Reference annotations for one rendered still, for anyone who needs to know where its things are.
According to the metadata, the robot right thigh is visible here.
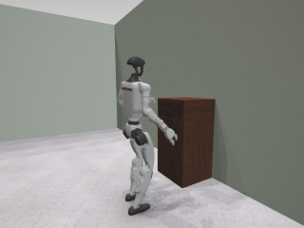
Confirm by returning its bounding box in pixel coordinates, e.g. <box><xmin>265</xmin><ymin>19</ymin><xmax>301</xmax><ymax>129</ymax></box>
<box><xmin>134</xmin><ymin>130</ymin><xmax>155</xmax><ymax>176</ymax></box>

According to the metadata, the drawer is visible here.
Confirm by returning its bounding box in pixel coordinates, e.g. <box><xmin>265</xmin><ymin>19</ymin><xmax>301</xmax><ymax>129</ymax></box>
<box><xmin>159</xmin><ymin>100</ymin><xmax>183</xmax><ymax>121</ymax></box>

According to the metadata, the cabinet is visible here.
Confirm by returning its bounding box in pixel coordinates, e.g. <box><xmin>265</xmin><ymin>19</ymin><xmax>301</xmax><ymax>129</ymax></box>
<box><xmin>158</xmin><ymin>97</ymin><xmax>216</xmax><ymax>188</ymax></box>

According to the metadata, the humanoid robot head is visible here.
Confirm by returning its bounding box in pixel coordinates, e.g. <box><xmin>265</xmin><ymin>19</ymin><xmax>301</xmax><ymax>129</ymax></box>
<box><xmin>126</xmin><ymin>56</ymin><xmax>145</xmax><ymax>83</ymax></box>

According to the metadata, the handle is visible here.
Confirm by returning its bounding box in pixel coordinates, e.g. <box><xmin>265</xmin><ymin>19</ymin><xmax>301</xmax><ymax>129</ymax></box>
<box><xmin>161</xmin><ymin>107</ymin><xmax>173</xmax><ymax>112</ymax></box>

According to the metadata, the robot right upper arm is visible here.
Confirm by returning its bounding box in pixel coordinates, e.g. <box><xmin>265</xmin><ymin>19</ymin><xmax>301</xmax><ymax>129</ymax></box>
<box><xmin>138</xmin><ymin>82</ymin><xmax>151</xmax><ymax>117</ymax></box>

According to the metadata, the robot left upper arm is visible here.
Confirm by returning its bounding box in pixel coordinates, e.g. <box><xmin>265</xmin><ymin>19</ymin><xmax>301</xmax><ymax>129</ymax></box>
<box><xmin>117</xmin><ymin>81</ymin><xmax>125</xmax><ymax>106</ymax></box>

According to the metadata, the robot right forearm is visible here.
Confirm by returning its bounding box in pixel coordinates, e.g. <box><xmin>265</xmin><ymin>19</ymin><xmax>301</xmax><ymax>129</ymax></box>
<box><xmin>146</xmin><ymin>108</ymin><xmax>169</xmax><ymax>133</ymax></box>

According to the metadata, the right robot hand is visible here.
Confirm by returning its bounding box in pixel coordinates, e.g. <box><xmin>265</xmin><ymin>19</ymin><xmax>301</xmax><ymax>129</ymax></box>
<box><xmin>164</xmin><ymin>128</ymin><xmax>178</xmax><ymax>146</ymax></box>

